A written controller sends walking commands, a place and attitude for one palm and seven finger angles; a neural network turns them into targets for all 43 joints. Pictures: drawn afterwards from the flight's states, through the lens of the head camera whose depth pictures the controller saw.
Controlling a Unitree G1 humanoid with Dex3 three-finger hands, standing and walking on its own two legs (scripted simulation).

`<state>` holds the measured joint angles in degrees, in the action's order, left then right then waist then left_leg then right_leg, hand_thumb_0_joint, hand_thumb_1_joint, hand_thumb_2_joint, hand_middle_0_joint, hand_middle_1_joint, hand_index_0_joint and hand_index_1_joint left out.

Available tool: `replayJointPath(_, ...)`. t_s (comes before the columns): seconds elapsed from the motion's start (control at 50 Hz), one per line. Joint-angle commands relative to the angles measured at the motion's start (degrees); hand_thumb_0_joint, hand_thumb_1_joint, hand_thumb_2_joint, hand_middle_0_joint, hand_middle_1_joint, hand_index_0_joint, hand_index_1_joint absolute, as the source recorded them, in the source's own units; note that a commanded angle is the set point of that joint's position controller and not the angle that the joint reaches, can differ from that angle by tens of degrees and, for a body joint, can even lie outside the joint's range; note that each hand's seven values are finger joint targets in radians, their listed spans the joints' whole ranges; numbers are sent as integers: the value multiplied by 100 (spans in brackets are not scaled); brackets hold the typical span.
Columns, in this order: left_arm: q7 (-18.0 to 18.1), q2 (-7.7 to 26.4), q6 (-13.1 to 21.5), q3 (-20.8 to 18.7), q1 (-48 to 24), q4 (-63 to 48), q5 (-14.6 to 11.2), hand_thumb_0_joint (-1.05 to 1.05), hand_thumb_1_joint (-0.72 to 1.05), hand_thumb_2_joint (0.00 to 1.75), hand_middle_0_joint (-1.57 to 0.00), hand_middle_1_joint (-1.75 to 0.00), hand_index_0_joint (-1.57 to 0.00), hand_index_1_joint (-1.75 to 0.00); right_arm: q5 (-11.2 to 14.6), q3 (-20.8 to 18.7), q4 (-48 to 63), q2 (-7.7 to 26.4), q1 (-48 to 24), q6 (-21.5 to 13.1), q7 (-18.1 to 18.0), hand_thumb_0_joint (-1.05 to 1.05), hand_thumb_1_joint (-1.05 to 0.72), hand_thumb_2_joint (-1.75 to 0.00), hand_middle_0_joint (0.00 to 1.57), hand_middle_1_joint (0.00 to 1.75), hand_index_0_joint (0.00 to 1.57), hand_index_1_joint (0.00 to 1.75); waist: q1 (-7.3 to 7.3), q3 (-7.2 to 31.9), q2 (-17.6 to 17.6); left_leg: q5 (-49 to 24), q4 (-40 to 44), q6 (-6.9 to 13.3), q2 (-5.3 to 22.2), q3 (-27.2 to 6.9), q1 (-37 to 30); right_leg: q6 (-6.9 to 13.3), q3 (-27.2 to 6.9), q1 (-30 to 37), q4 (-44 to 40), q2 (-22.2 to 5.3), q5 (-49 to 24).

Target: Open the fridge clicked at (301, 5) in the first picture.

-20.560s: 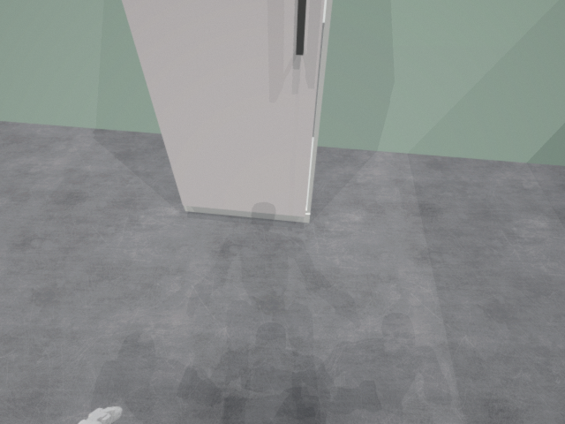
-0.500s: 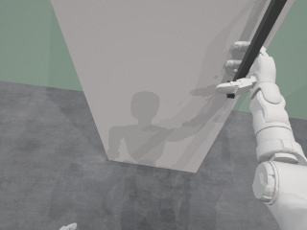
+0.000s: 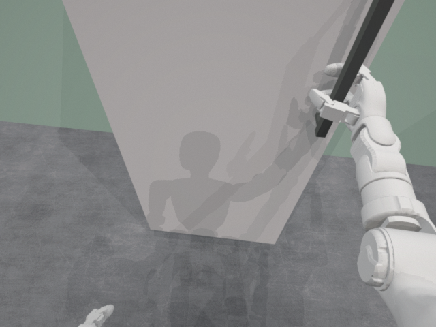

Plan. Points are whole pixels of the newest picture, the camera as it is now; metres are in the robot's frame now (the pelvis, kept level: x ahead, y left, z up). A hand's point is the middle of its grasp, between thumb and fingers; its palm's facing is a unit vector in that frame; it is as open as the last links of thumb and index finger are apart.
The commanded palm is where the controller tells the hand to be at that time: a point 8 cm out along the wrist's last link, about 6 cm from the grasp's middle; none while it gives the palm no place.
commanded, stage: grip the handle and tug to test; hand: right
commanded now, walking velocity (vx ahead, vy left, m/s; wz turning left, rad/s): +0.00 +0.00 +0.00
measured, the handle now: (347, 62) +0.53 -0.16 +0.23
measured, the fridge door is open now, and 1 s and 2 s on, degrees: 0 1 27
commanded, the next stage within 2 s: pull the door a little, standing still in 0.86 s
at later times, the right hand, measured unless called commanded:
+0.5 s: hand (329, 102) +0.48 -0.13 +0.18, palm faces +0.01 +1.00 -0.02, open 5.4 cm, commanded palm +0.45 -0.17 +0.19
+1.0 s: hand (330, 107) +0.46 -0.13 +0.18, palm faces -0.01 +1.00 +0.00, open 5.6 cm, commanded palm +0.43 -0.18 +0.19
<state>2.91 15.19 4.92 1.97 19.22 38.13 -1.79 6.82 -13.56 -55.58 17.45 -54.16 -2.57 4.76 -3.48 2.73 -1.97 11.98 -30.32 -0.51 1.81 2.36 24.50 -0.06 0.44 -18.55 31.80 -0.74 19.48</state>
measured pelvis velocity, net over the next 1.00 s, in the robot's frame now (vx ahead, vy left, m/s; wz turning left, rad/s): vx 0.03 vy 0.00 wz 0.03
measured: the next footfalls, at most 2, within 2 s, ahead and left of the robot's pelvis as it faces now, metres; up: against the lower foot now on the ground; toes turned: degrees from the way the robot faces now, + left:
none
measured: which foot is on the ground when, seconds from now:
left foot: down 0.00-1.00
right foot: down 0.00-1.00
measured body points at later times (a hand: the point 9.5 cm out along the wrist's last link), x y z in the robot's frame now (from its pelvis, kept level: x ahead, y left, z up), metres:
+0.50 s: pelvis +0.00 +0.00 +0.00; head +0.03 +0.01 +0.45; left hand +0.06 +0.26 -0.12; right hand +0.47 -0.19 +0.19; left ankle +0.03 +0.13 -0.73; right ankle -0.04 -0.12 -0.73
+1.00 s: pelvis +0.03 +0.00 +0.00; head +0.04 +0.01 +0.45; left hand +0.13 +0.25 -0.11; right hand +0.46 -0.19 +0.18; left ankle +0.03 +0.13 -0.73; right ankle -0.04 -0.12 -0.73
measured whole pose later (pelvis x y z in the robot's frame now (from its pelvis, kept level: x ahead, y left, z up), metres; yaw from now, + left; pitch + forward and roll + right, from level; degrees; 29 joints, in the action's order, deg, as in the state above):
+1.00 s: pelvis +0.03 +0.00 +0.00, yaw +2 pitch +5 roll +1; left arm 2.4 15.0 3.8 1.1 17.6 36.6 -2.4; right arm 8.3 -13.6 -34.8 13.7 -39.3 3.5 5.5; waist -1.7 4.1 -3.1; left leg 12.8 -27.7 -0.8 0.9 1.0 19.9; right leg 0.1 1.9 -12.9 28.2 -1.5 20.3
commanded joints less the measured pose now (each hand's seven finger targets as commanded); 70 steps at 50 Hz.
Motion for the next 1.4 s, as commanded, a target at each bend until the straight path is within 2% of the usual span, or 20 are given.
replayJointPath(0.0, 47, 718, 243, -286, 299, -523, 3, 0, 90, 90, -20, -30, -20, -30, -12, 87, 1501, 825, -3404, -565, 61, 0, -85, -88, 44, 139, 44, 139, -214, 2249, -75, -1824, 5, 238, -195, -25, -1355, 95, -51, 495, -322, 88, -1941)
replayJointPath(0.12, 38, 772, 289, -298, 380, -466, 22, 0, 90, 90, -20, -30, -20, -30, 48, 25, 1336, 874, -3400, -618, 81, 0, -90, -90, 45, 140, 45, 140, -228, 2191, 243, -1851, 8, 232, -206, 10, -1425, 110, -87, 386, -347, 74, -1947)
replayJointPath(0.2, 30, 750, 325, -285, 378, -423, 10, 0, 90, 90, -20, -30, -20, -30, 32, 87, 1268, 832, -3531, -619, 97, 0, -90, -90, 45, 140, 45, 140, -249, 2030, 18, -1635, 47, 227, -203, -7, -1274, 100, -79, 327, -367, 88, -1683)
replayJointPath(0.22, 39, 777, 321, -297, 414, -403, 19, 0, 90, 90, -20, -30, -20, -30, 5, 31, 1255, 933, -3529, -648, 75, 0, -90, -90, 45, 140, 45, 140, -249, 2057, 148, -1644, 37, 237, -203, -1, -1331, 109, -100, 316, -355, 84, -1737)
replayJointPath(0.26, 27, 747, 348, -291, 404, -416, 13, 0, 90, 90, -20, -30, -20, -30, 17, 70, 1268, 834, -3431, -662, 86, 0, -90, -90, 45, 140, 45, 140, -208, 2119, 22, -1702, 11, 244, -208, 0, -1317, 95, -98, 371, -350, 83, -1824)
replayJointPath(0.32, 43, 787, 347, -295, 441, -381, 23, 0, 90, 90, -20, -30, -20, -30, 12, 24, 1064, 920, -3447, -671, 86, 0, -90, -90, 45, 140, 45, 140, -263, 1968, 320, -1579, 48, 225, -205, 6, -1323, 123, -92, 217, -379, 82, -1634)
replayJointPath(0.4, 45, 762, 379, -277, 428, -366, 11, 0, 90, 90, -20, -30, -20, -30, 25, 61, 1065, 896, -3611, -700, 119, 0, -90, -90, 45, 140, 45, 140, -289, 1975, 175, -1592, 52, 213, -198, -31, -1282, 127, -62, 218, -365, 103, -1555)
replayJointPath(0.44, 31, 744, 394, -285, 420, -396, 14, 0, 90, 90, -20, -30, -20, -30, 22, 75, 1129, 838, -3487, -729, 128, 0, -90, -90, 45, 140, 45, 140, -225, 2081, 11, -1645, 21, 233, -194, -25, -1302, 115, -73, 294, -348, 104, -1690)
replayJointPath(0.58, 2, 753, 391, -292, 268, -552, -6, 0, 90, 90, -20, -30, -20, -30, 126, -116, 1457, 915, -2696, -673, 192, 0, -90, -90, 45, 140, 45, 140, -2, 2284, 185, -1945, -26, 248, -204, -15, -1646, 113, -8, 306, -366, 82, -1957)
replayJointPath(0.64, 2, 752, 362, -309, 194, -620, -23, 0, 90, 90, -20, -30, -20, -30, 175, -97, 1843, 878, -2598, -615, 209, 0, -90, -90, 45, 140, 45, 140, 5, 2310, 238, -2132, -10, 239, -203, -22, -1762, 135, 22, 369, -369, 72, -2119)
replayJointPath(0.76, -15, 724, 264, -327, -38, -811, -52, 0, 90, 90, -20, -30, -20, -30, 215, -382, 2672, 1059, -1642, -363, 250, 0, -90, -90, 45, 140, 45, 140, 293, 2431, 137, -2645, -33, 263, -185, -22, -2173, 124, 115, 478, -408, 39, -2749)
replayJointPath(0.82, -38, 680, 220, -339, -173, -913, -60, 0, 90, 90, -20, -30, -20, -30, 221, -208, 3212, 788, -1224, -188, 236, 0, -90, -90, 45, 140, 45, 140, 345, 2417, 36, -2895, -17, 258, -168, 2, -2252, 106, 143, 659, -393, 6, -3271)
replayJointPath(0.94, 19, 654, 100, -342, -319, -919, -74, 0, 90, 90, -20, -30, -20, -30, 233, -240, 3622, 755, -1056, 298, 112, 0, -90, -90, 45, 140, 45, 140, 265, 2129, 346, -2999, 80, 208, -172, 39, -2232, 125, 167, 712, -474, -13, -3195)
replayJointPath(0.98, 81, 659, 29, -315, -279, -796, -62, 0, 90, 90, -20, -30, -20, -30, 151, -180, 3407, 838, -1679, 450, 26, 0, -90, -90, 45, 140, 45, 140, 73, 1882, 266, -2851, 146, 193, -172, 37, -1998, 126, 143, 723, -475, 8, -2994)
replayJointPath(1.0, 91, 635, 14, -319, -260, -789, -47, 0, 90, 90, -20, -30, -20, -30, 130, -188, 3372, 808, -1662, 501, -18, 0, -90, -90, 45, 140, 45, 140, 103, 1925, 328, -2789, 141, 199, -176, 52, -2011, 120, 106, 733, -493, 12, -2982)
replayJointPath(1.06, 91, 566, -8, -287, -394, -866, -31, 0, 90, 90, -20, -30, -20, -30, 143, -157, 3528, 621, -1243, 599, -49, 0, -90, -90, 45, 140, 45, 140, 266, 2194, -35, -2944, 107, 227, -145, 45, -2139, 83, 129, 933, -449, 29, -3394)
replayJointPath(1.12, 60, 558, -15, -283, -462, -933, -20, 0, 90, 90, -20, -30, -20, -30, 177, -125, 3841, 547, -953, 562, -31, 0, -90, -90, 45, 140, 45, 140, 353, 2422, 50, -3192, 55, 245, -138, 56, -2307, 44, 110, 1067, -401, 0, -3854)
replayJointPath(1.22, 27, 529, -37, -264, -758, -1143, -46, 0, 90, 90, -20, -30, -20, -30, 259, -128, 4463, 407, -54, 571, 25, 0, -90, -90, 45, 140, 45, 140, 513, 2323, 473, -3227, 80, 252, -121, 78, -2611, 57, 144, 990, -536, -30, -3710)
replayJointPath(1.36, -18, 408, -94, -197, -1287, -1430, -77, 0, 90, 90, -20, -30, -20, -30, 284, 3, 6081, 172, 1275, 935, -12, 0, -90, -90, 45, 140, 45, 140, 695, 1977, 131, -3005, 148, 255, -102, 107, -2663, 9, 186, 1078, -700, -35, -3547)
replayJointPath(1.38, -14, 393, -102, -186, -1353, -1433, -75, 0, 90, 90, -20, -30, -20, -30, 255, 27, 6445, 238, 1149, 996, -48, 0, -90, -90, 45, 140, 45, 140, 672, 2004, 163, -2961, 174, 252, -102, 116, -2674, 0, 173, 1132, -720, -30, -3518)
